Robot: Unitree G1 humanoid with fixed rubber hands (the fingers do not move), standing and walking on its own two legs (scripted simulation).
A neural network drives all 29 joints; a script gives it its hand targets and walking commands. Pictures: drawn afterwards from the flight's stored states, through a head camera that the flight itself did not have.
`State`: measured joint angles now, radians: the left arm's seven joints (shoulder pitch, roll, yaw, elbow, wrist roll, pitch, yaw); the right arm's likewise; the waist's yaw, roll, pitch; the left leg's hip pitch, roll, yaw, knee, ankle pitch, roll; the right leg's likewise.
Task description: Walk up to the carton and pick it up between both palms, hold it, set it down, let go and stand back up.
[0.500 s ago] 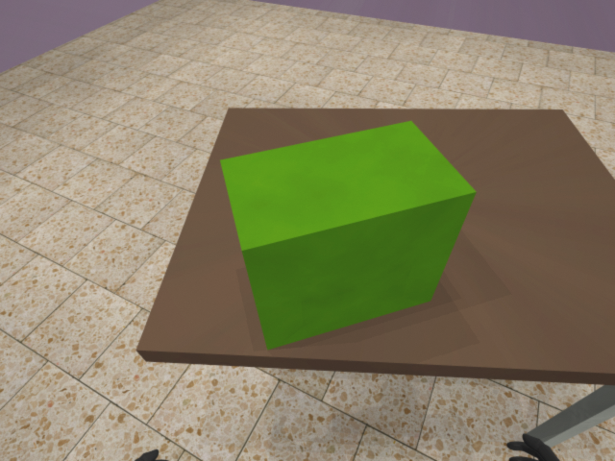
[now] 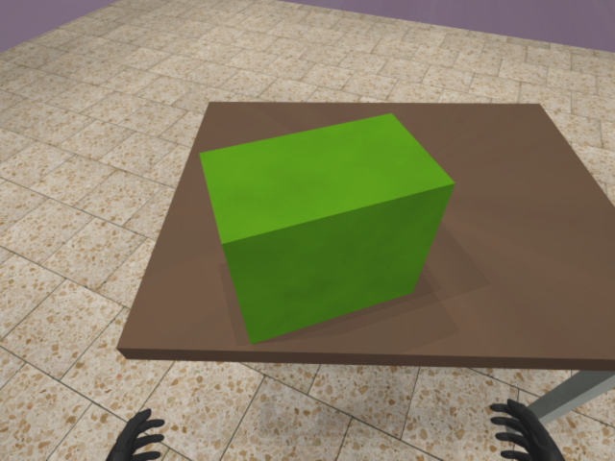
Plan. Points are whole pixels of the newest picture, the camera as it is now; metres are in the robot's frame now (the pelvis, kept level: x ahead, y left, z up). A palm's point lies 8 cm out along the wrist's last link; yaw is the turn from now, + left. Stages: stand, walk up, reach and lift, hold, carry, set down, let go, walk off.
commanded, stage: reach and lift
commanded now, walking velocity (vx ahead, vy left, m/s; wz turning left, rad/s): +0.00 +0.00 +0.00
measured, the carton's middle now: (319, 231) +0.46 +0.01 +0.02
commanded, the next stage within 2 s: none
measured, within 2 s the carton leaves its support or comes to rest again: neither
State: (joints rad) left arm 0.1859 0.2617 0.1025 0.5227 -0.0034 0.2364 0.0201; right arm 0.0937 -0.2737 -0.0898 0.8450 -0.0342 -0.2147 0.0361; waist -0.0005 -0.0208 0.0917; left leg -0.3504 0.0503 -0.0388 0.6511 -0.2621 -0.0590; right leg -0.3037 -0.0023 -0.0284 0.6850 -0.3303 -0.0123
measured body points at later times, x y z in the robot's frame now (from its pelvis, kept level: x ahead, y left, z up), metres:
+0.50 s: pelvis +0.07 +0.01 +0.03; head +0.09 +0.01 +0.48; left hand +0.23 +0.25 -0.05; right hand +0.24 -0.27 -0.05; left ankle +0.06 +0.16 -0.72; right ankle +0.02 -0.11 -0.72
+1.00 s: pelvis +0.04 +0.01 +0.02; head +0.03 +0.01 +0.47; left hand +0.20 +0.22 -0.02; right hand +0.23 -0.28 -0.02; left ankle +0.06 +0.15 -0.72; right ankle +0.02 -0.11 -0.72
